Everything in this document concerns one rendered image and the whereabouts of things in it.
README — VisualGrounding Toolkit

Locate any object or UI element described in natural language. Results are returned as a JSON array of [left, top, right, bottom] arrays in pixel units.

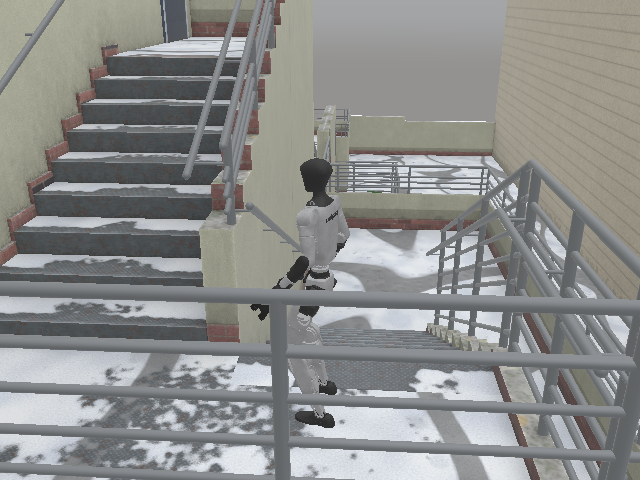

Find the robot left hand
[[250, 304, 269, 321]]

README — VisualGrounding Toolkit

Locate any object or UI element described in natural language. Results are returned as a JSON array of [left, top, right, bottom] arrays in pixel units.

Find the right robot forearm
[[329, 240, 347, 265]]

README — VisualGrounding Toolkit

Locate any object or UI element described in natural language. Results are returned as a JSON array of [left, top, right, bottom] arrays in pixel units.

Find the right robot upper arm
[[328, 195, 350, 243]]

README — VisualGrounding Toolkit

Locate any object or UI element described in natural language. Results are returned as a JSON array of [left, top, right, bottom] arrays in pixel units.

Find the left robot upper arm
[[296, 208, 317, 270]]

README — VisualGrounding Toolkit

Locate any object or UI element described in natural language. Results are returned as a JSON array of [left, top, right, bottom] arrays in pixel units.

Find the left robot forearm
[[271, 256, 309, 289]]

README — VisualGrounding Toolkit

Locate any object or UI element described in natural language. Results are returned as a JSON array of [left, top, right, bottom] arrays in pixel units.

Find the right robot shin
[[302, 323, 328, 386]]

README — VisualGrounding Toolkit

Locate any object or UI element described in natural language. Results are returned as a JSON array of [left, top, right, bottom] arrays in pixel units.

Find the humanoid robot torso
[[302, 200, 338, 291]]

